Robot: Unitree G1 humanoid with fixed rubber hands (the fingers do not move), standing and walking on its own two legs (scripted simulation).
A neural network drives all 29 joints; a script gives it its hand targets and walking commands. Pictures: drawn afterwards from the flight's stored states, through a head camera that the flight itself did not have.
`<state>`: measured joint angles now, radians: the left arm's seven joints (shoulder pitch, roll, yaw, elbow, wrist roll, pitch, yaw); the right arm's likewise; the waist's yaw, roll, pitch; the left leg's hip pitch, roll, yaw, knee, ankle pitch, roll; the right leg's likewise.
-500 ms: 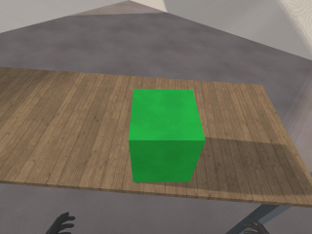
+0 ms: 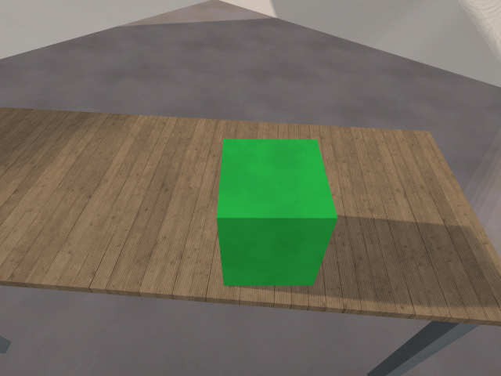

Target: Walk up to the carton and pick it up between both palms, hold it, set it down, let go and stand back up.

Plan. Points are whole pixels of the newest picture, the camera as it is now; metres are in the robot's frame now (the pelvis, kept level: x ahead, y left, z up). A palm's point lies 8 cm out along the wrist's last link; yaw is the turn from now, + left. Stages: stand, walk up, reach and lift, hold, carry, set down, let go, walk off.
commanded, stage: stand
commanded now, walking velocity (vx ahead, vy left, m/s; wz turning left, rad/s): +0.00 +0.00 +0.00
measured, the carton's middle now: (269, 214) +0.40 -0.03 +0.04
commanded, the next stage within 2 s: none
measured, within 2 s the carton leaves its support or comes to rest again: neither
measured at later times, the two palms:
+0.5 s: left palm out of the picture +0.06 +0.30 -0.11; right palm out of the picture +0.07 -0.31 -0.10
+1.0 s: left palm out of the picture +0.06 +0.30 -0.11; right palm out of the picture +0.07 -0.31 -0.10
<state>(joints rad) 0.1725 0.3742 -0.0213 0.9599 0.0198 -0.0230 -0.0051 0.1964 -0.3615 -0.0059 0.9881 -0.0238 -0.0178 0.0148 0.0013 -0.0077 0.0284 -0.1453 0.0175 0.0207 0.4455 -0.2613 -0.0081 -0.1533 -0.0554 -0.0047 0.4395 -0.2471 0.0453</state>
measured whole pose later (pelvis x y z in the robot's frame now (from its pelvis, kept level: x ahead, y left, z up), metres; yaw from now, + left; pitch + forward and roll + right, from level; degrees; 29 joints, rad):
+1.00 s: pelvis -0.01 +0.00 +0.01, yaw +1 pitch -3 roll +0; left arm 0.13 0.38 -0.02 1.08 0.01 -0.02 0.00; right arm 0.12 -0.38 0.01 1.11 -0.01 -0.01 0.01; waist 0.00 -0.01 0.05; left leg -0.11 0.02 0.01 0.35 -0.20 -0.02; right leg -0.11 -0.05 -0.01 0.35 -0.19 0.04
